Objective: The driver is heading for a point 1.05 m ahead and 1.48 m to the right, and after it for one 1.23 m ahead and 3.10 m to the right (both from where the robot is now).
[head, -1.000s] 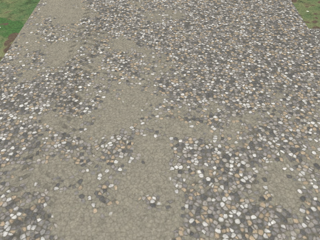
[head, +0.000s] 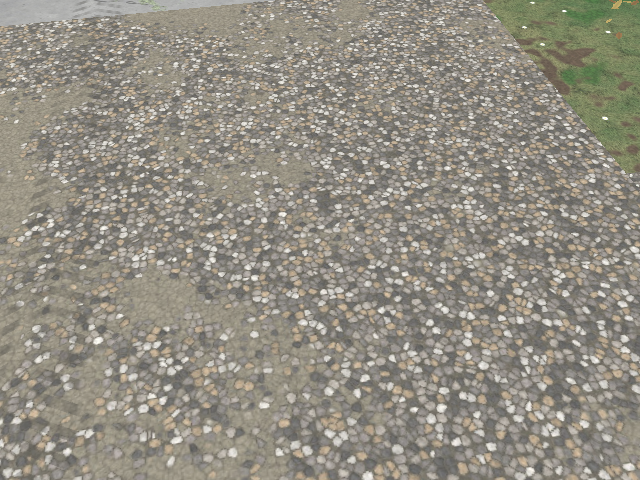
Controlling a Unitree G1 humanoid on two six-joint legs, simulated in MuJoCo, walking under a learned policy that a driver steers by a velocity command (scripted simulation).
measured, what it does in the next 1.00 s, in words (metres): walks ahead, turning right: right foot, then left foot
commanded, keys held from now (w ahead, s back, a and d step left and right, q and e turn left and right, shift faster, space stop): w+e+shift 0.86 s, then w+shift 0.14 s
